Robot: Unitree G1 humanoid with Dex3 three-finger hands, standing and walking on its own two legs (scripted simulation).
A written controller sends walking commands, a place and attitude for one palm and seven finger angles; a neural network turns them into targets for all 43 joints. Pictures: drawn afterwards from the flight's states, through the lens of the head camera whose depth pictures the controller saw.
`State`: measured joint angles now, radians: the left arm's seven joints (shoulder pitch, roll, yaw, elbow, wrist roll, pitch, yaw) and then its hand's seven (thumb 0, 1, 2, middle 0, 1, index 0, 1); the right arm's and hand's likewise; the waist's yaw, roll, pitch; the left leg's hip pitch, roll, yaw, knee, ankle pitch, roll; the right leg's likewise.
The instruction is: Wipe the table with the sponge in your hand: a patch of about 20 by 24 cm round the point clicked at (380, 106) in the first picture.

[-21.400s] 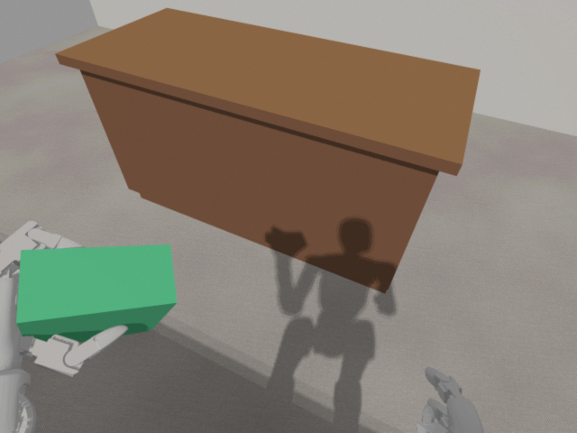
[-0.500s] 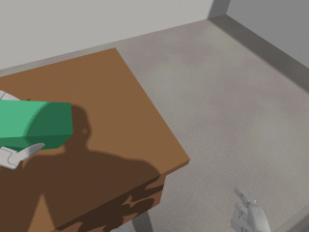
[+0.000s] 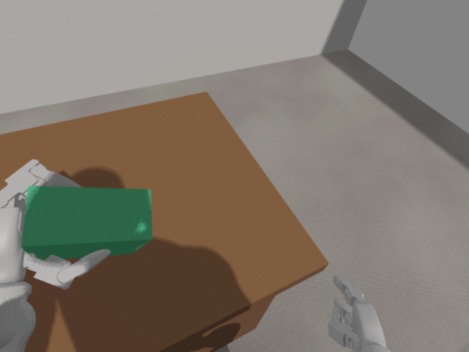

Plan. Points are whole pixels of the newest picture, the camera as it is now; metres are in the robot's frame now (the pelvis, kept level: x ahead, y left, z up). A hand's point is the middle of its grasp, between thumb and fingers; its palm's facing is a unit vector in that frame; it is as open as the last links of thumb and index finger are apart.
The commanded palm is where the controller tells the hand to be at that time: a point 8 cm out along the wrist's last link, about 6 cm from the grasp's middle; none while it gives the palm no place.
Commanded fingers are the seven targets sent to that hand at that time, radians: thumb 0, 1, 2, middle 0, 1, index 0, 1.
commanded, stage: come to a stop and stand still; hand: left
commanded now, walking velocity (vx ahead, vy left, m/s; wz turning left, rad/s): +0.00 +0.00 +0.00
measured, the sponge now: (108, 226) +0.24 +0.20 +0.13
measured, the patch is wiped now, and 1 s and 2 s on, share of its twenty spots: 0.00 0.00 0.00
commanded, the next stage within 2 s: look again from close up in 0.42 s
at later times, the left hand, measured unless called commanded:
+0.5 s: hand (32, 239) +0.20 +0.27 +0.15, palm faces +0.36 -0.84 -0.40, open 10.4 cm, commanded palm +0.14 +0.30 +0.17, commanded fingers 0.00 0.10 1.30 -1.20 -1.60 -1.20 -1.60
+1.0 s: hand (68, 241) +0.21 +0.23 +0.15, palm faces +0.38 -0.86 -0.35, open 10.4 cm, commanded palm +0.15 +0.26 +0.17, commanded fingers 0.00 0.10 1.30 -1.20 -1.60 -1.20 -1.60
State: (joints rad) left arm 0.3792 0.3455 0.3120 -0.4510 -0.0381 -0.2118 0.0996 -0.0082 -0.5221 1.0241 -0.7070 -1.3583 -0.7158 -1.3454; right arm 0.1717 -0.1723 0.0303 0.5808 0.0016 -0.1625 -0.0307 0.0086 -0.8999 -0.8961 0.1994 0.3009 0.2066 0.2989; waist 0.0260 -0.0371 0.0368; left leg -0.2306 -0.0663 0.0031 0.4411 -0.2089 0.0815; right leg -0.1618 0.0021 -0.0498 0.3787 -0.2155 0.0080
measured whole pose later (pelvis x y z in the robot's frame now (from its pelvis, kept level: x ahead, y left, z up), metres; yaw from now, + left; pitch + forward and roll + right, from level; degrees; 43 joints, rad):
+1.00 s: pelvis -0.01 -0.02 +0.00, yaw +1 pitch -1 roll -2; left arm 0.42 0.35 0.32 -0.43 -0.04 -0.19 0.11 -0.01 -0.52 1.03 -0.71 -1.36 -0.71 -1.35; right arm 0.22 -0.21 0.01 0.60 0.01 -0.13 -0.05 0.01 -0.90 -0.90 0.20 0.30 0.21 0.30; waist 0.02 -0.01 0.03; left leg -0.23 -0.04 -0.02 0.44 -0.20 0.06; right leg -0.14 0.03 -0.08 0.34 -0.19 -0.02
